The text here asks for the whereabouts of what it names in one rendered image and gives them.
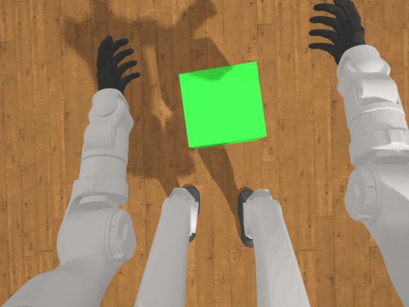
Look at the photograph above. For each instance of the robot left hand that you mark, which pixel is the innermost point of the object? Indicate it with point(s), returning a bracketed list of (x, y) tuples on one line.
[(108, 74)]

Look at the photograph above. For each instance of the right robot foot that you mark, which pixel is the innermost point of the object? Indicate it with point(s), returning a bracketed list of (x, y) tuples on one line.
[(242, 198)]

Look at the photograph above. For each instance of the left robot upper arm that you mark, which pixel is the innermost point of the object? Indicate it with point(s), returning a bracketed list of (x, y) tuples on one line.
[(92, 245)]

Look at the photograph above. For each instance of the robot right thigh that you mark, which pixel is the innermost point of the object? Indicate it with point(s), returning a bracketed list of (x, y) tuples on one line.
[(278, 278)]

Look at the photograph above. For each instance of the robot right forearm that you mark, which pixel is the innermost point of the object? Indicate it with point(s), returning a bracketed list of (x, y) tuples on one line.
[(374, 113)]

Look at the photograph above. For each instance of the robot right hand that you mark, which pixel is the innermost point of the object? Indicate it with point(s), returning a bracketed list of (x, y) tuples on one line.
[(347, 24)]

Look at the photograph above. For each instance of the robot left forearm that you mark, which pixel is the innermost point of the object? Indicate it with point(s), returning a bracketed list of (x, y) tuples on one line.
[(102, 178)]

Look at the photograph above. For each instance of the carton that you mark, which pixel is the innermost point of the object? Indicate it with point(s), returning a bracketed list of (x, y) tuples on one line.
[(223, 105)]

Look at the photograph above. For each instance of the right robot upper arm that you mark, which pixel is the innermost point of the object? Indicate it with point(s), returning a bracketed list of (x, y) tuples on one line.
[(378, 196)]

